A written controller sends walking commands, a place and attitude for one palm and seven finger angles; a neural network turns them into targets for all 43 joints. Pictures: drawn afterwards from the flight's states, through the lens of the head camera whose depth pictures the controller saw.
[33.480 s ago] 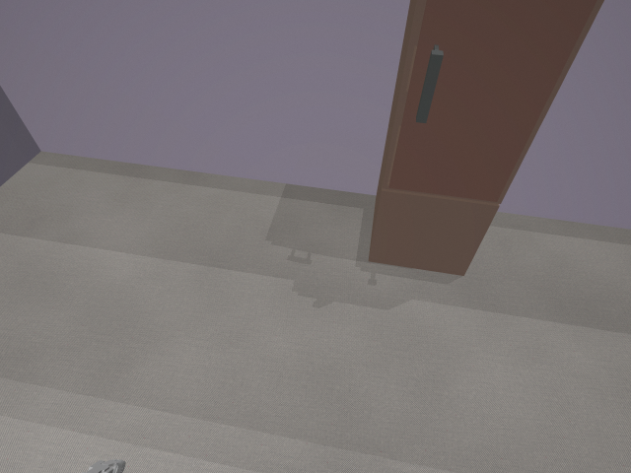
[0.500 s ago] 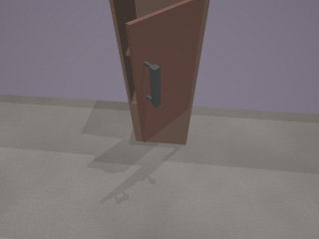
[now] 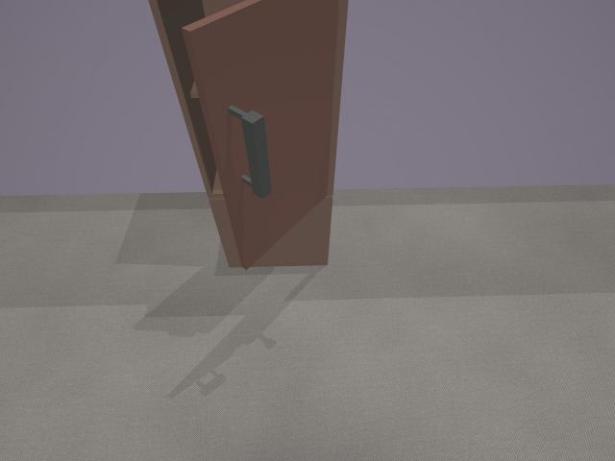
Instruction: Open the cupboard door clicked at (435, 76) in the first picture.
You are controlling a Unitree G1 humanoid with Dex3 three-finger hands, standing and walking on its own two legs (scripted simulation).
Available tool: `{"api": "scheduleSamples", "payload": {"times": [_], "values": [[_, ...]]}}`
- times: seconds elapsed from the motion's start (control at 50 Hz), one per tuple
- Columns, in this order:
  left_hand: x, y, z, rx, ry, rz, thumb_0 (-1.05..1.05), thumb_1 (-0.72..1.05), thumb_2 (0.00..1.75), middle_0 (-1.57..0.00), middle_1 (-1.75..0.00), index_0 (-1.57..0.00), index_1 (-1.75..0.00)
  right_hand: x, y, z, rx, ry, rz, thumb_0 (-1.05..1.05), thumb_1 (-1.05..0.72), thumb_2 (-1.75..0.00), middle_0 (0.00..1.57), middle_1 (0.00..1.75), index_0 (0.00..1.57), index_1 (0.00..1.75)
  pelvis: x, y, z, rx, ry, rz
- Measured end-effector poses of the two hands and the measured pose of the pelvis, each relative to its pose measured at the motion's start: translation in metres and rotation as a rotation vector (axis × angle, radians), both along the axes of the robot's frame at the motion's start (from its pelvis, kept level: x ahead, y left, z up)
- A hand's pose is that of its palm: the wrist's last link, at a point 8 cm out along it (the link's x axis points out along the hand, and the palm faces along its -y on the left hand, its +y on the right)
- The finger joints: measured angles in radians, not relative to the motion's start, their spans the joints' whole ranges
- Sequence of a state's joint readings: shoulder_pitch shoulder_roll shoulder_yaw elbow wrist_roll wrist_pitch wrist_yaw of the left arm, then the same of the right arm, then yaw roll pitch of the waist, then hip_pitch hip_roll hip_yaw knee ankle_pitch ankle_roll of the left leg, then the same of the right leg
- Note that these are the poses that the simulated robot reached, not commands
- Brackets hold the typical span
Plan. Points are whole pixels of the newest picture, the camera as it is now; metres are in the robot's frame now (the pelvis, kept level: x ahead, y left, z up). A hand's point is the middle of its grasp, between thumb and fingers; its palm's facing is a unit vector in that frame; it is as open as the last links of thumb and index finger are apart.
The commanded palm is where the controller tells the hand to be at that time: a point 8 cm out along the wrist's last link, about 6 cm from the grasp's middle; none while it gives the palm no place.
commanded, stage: walk to a spot facing it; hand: left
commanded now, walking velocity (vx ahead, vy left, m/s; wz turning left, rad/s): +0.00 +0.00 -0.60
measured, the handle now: (249, 153) +0.60 +0.15 +0.03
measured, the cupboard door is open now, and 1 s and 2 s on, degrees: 49 49 49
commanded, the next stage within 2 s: none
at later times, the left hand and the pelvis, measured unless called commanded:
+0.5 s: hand out of the picture +0.10 +0.18 -0.17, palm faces -0.21 -0.94 -0.26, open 7.4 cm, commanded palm none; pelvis -0.01 -0.01 +0.00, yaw -17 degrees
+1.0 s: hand (247, 445) +0.17 +0.11 -0.18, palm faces -0.52 -0.83 -0.21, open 7.4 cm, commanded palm none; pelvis -0.01 -0.03 -0.01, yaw -33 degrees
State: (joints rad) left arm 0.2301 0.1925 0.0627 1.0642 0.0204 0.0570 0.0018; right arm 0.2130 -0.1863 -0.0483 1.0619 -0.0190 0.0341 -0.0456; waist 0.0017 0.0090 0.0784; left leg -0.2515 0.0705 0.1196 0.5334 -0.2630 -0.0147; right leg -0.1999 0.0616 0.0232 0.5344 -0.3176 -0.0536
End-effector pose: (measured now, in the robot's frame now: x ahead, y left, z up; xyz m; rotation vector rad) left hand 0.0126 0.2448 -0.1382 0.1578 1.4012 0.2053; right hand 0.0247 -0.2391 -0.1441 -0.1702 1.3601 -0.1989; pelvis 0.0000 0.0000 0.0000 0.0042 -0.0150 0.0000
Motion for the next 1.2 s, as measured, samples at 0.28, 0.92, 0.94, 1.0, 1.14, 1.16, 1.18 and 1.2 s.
{"api": "scheduleSamples", "payload": {"times": [0.28,0.92,0.94,1.0,1.14,1.16,1.18,1.2], "values": [[0.055,-0.014,0.015,0.076,-0.105,-0.160,0.00,0.91,0.90,-0.20,-0.30,-0.20,-0.30,-0.025,-0.040,-0.012,0.008,-0.026,-0.123,0.01,-0.91,-0.90,0.20,0.30,0.20,0.30,-0.015,-0.022,-0.005,0.020,0.021,-0.135],[0.160,-0.081,-0.002,-0.008,-0.119,-0.589,0.00,0.91,0.90,-0.20,-0.30,-0.20,-0.30,-0.095,-0.063,0.020,-0.118,-0.143,-0.475,0.01,-0.91,-0.90,0.20,0.30,0.20,0.30,-0.011,-0.029,-0.005,0.019,0.036,-0.524],[0.164,-0.082,-0.005,-0.019,-0.115,-0.600,0.00,0.91,0.90,-0.20,-0.30,-0.20,-0.30,-0.097,-0.061,0.020,-0.131,-0.152,-0.483,0.01,-0.91,-0.90,0.20,0.30,0.20,0.30,-0.008,-0.027,-0.008,0.006,0.047,-0.538],[0.177,-0.092,-0.009,-0.047,-0.116,-0.634,0.01,0.91,0.90,-0.20,-0.30,-0.20,-0.30,-0.112,-0.049,0.021,-0.141,-0.132,-0.499,0.01,-0.91,-0.90,0.20,0.30,0.20,0.30,-0.007,-0.025,-0.008,-0.004,0.047,-0.573],[0.209,-0.138,0.011,-0.083,-0.190,-0.729,0.01,0.91,0.90,-0.20,-0.30,-0.20,-0.30,-0.156,-0.026,0.021,-0.077,-0.049,-0.582,0.01,-0.91,-0.90,0.20,0.30,0.20,0.30,-0.009,-0.040,0.003,-0.025,0.049,-0.654],[0.213,-0.147,0.013,-0.082,-0.203,-0.750,0.01,0.91,0.90,-0.20,-0.30,-0.20,-0.30,-0.163,-0.026,0.018,-0.067,-0.046,-0.604,0.01,-0.91,-0.90,0.21,0.30,0.20,0.30,-0.010,-0.044,0.002,-0.024,0.048,-0.669],[0.216,-0.155,0.013,-0.080,-0.216,-0.772,0.01,0.91,0.90,-0.20,-0.30,-0.20,-0.30,-0.170,-0.026,0.013,-0.058,-0.046,-0.627,0.01,-0.91,-0.90,0.21,0.30,0.20,0.30,-0.011,-0.048,-0.001,-0.023,0.046,-0.685],[0.220,-0.163,0.012,-0.076,-0.235,-0.797,0.01,0.91,0.90,-0.20,-0.30,-0.20,-0.30,-0.177,-0.028,0.007,-0.051,-0.048,-0.650,0.01,-0.91,-0.90,0.21,0.30,0.20,0.30,-0.012,-0.053,-0.006,-0.010,0.044,-0.698]]}}
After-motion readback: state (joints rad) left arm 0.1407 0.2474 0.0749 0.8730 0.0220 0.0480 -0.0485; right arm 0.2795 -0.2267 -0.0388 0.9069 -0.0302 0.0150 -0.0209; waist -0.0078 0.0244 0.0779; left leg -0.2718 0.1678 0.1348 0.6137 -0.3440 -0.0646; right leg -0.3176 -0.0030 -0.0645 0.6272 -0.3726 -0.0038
